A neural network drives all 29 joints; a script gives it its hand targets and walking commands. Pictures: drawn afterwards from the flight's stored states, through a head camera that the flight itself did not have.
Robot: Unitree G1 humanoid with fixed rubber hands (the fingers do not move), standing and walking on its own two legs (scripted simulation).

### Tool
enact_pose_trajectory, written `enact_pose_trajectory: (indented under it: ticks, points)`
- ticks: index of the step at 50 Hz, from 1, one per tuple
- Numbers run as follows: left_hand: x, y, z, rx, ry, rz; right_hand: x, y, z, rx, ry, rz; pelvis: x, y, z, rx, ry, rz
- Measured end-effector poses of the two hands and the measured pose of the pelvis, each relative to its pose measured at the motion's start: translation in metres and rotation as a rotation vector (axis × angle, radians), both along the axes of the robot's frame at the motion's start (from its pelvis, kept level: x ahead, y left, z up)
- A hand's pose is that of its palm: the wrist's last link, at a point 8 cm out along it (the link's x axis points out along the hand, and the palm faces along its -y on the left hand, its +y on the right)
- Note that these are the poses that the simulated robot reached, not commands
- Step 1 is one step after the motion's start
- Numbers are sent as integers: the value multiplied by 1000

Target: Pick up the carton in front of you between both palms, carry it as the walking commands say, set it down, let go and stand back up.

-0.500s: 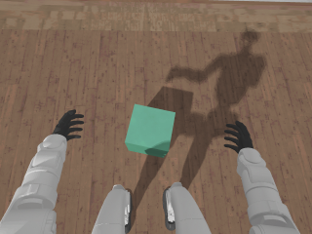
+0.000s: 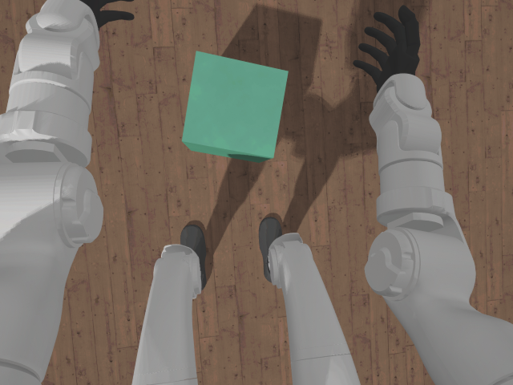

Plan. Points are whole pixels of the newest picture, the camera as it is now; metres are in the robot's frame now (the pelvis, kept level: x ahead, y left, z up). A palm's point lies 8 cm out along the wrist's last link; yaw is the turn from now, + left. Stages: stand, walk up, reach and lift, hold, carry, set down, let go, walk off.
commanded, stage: reach and lift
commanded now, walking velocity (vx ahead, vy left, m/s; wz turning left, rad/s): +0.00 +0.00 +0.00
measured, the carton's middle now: (233, 116) +0.53 -0.04 -0.53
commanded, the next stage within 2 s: none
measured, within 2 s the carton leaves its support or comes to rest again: leaves its support in 1.72 s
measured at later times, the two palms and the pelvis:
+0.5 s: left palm (138, 81) +0.56 +0.15 -0.31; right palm (334, 112) +0.48 -0.23 -0.30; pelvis +0.00 -0.01 -0.15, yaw -2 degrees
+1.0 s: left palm (159, 100) +0.56 +0.14 -0.47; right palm (307, 122) +0.49 -0.22 -0.46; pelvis -0.03 -0.01 -0.28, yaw -3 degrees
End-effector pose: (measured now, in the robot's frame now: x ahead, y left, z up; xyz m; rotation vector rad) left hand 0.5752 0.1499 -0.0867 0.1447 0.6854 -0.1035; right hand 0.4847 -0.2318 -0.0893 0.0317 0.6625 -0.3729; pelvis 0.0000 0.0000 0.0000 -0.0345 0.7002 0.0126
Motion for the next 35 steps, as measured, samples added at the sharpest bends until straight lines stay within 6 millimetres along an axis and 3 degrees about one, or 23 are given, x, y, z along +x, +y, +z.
enact_pose_trajectory:
  ticks: [5, 12, 18, 25, 30, 35]
  points:
    - [12, -5, -22, -3, -8, -4, 9, 2, -20, -4, -8, 1, 14, 0, -3, 0, 81, -1]
    - [5, -11, -76, -4, 13, 11, 5, 2, -70, -1, 17, 7, 27, -2, -28, -6, 190, -7]
    - [-10, -10, -146, 6, 29, 38, -2, 1, -136, 3, 39, 12, 22, -6, -78, -11, 233, -13]
    - [-16, -3, -226, 20, 4, 59, -3, 0, -214, 2, 37, 24, -1, -10, -151, -14, 190, -20]
    - [-14, -4, -264, 19, -9, 60, -4, 0, -255, 9, 36, 21, -18, -10, -196, -18, 120, -24]
    - [-13, -9, -293, 16, 9, 60, -4, 3, -288, 22, 54, 20, -31, -8, -228, -21, 48, -26]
